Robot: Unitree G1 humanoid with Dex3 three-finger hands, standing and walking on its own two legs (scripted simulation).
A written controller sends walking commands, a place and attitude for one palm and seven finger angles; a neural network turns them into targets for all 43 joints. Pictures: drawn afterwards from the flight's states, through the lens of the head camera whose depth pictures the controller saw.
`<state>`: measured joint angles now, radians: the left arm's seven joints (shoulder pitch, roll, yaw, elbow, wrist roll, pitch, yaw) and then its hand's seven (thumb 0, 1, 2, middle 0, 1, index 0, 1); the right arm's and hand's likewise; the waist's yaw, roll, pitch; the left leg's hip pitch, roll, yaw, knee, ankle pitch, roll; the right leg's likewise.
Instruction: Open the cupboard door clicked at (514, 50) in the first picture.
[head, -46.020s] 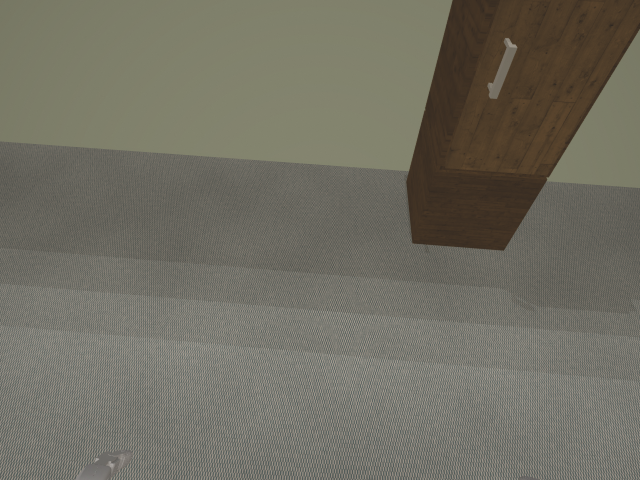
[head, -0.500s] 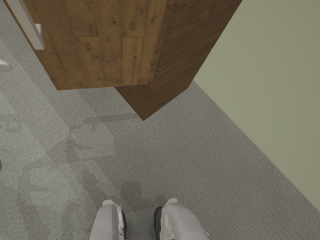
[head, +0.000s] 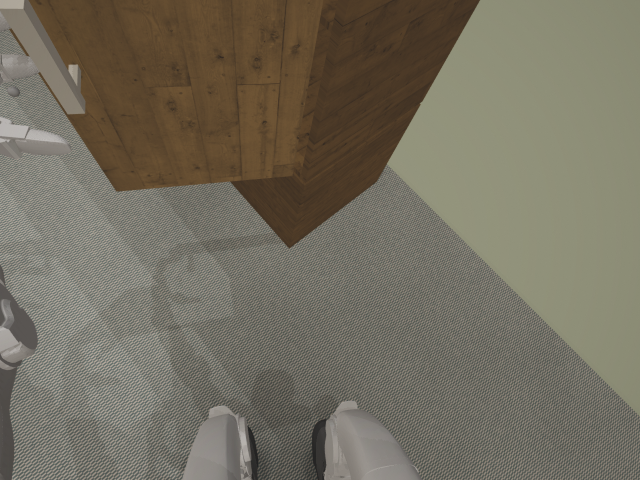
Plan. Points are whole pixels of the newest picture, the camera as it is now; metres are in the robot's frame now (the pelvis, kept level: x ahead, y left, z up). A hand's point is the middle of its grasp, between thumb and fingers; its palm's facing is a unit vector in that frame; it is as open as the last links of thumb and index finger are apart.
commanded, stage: slide the fingers in behind the handle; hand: left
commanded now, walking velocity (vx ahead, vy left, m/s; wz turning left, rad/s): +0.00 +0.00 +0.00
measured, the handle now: (50, 47) +0.58 +0.25 +0.08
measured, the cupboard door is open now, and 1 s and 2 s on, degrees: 59 59 58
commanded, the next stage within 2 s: close the thumb around the handle in 1.10 s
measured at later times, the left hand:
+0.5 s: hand (46, 92) +0.53 +0.25 +0.08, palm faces +0.08 -1.00 +0.00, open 14.0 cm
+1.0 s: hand (62, 88) +0.53 +0.23 +0.08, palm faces +0.10 -1.00 -0.02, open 14.0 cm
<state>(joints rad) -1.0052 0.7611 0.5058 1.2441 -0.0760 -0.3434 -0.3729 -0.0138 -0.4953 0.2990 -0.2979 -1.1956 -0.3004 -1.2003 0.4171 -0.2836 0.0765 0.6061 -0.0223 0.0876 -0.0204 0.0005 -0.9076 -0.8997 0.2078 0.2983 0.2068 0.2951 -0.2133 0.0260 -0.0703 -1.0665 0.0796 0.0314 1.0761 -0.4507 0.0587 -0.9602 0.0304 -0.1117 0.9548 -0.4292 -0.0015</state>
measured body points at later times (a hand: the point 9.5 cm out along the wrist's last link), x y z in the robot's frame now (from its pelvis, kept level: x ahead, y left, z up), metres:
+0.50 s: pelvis +0.01 -0.01 +0.00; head +0.16 +0.02 +0.42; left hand +0.52 +0.30 +0.08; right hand -0.01 -0.28 -0.10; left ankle +0.02 +0.08 -0.66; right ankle +0.01 -0.13 -0.66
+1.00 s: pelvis +0.00 -0.01 +0.00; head +0.15 +0.02 +0.42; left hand +0.52 +0.28 +0.09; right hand -0.02 -0.27 -0.10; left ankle +0.02 +0.08 -0.66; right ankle +0.01 -0.13 -0.66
